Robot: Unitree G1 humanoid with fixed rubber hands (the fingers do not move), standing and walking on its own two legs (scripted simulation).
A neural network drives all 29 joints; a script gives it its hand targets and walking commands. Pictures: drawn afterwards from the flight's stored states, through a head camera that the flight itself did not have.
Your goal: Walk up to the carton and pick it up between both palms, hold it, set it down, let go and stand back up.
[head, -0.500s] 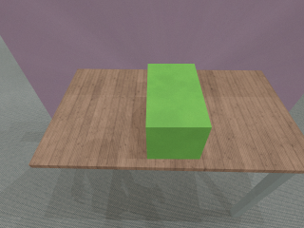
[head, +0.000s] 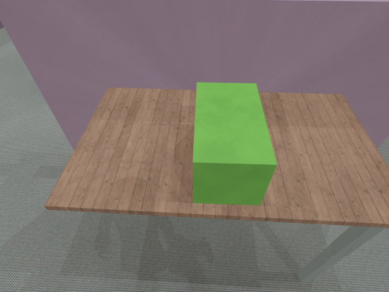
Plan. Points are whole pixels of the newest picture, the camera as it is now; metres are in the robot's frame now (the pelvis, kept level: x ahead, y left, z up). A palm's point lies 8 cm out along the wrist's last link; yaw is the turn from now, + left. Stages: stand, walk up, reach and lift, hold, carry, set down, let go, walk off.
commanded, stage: walk up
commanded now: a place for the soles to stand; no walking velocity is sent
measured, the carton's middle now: (226, 139) +0.50 -0.07 +0.01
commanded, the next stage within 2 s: reach and lift in 0.86 s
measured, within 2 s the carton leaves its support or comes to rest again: neither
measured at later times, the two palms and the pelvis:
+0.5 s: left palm out of the picture +0.04 +0.27 -0.12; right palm out of the picture +0.08 -0.25 -0.12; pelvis +0.01 +0.00 +0.00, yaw +4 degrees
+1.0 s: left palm out of the picture +0.08 +0.28 -0.13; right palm out of the picture +0.15 -0.25 -0.13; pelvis +0.00 +0.00 -0.02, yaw +3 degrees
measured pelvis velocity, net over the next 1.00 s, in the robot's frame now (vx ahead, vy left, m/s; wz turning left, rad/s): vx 0.00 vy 0.00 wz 0.06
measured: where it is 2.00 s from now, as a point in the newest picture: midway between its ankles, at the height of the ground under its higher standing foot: outside the picture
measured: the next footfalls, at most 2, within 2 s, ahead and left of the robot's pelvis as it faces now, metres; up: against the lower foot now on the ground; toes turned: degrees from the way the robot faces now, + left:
none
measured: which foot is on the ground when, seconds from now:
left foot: down 0.00-1.00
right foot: down 0.00-1.00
